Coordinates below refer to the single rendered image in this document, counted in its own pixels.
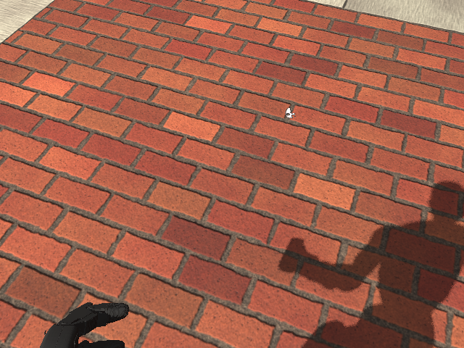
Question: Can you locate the robot left hand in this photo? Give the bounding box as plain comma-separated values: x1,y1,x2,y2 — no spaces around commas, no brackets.
40,302,129,348

